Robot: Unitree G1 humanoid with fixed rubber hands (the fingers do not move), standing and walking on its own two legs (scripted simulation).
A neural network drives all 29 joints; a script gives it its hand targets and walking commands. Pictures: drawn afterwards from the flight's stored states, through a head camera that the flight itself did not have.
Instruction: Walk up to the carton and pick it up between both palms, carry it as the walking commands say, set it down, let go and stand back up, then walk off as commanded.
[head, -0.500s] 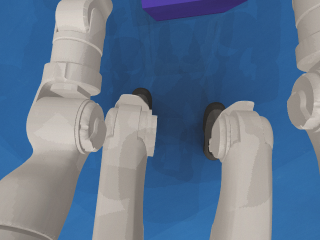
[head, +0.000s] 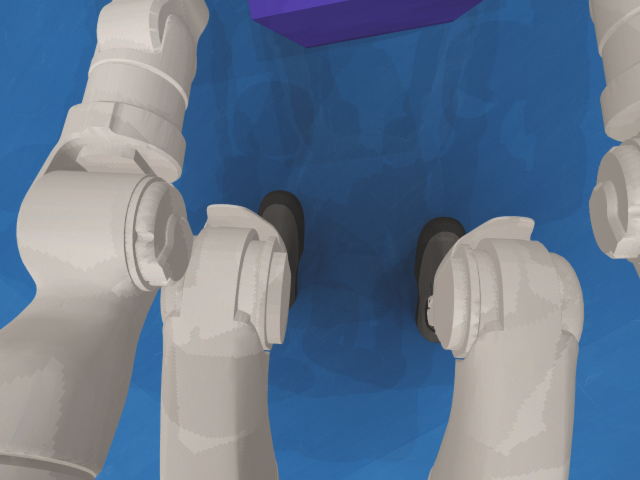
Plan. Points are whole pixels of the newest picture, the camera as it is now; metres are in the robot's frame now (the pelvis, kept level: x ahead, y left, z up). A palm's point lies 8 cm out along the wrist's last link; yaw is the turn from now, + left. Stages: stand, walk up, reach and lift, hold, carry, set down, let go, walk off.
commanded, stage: reach and lift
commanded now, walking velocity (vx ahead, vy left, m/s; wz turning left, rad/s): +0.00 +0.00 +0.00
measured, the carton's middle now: out of the picture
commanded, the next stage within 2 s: none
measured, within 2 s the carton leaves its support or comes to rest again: leaves its support in 1.34 s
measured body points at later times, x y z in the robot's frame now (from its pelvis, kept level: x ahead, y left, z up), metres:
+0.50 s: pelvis +0.00 +0.00 +0.00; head +0.39 -0.02 +0.21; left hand +0.55 +0.15 -0.20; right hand +0.59 -0.13 -0.20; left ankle +0.13 +0.14 -0.34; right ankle +0.10 -0.12 -0.34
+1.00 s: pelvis +0.02 +0.00 -0.01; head +0.39 -0.03 +0.23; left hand +0.56 +0.17 -0.19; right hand +0.58 -0.12 -0.20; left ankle +0.13 +0.14 -0.34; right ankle +0.10 -0.12 -0.34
